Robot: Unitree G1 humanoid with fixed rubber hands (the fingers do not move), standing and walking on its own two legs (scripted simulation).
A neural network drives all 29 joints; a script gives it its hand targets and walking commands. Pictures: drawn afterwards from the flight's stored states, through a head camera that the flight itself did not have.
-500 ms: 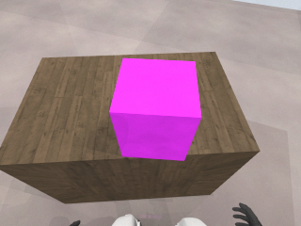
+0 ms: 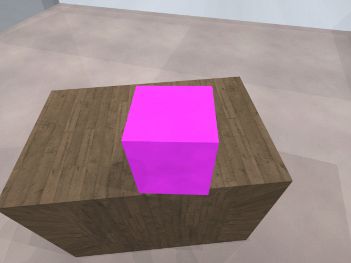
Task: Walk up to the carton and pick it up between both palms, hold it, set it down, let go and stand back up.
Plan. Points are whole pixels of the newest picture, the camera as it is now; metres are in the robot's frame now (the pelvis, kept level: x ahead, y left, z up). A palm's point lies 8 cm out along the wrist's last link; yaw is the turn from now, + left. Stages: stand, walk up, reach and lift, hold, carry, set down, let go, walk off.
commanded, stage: walk up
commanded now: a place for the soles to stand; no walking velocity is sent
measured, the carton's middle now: (173, 142) +0.44 +0.03 +0.00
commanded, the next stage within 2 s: none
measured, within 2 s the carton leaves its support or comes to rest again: neither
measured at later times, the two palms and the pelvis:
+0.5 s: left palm out of the picture +0.03 +0.27 -0.13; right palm out of the picture +0.05 -0.24 -0.13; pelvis +0.01 +0.02 +0.00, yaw +0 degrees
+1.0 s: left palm out of the picture +0.05 +0.30 -0.13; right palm out of the picture +0.05 -0.25 -0.13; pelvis +0.00 +0.03 -0.01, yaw -4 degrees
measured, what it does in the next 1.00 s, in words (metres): stands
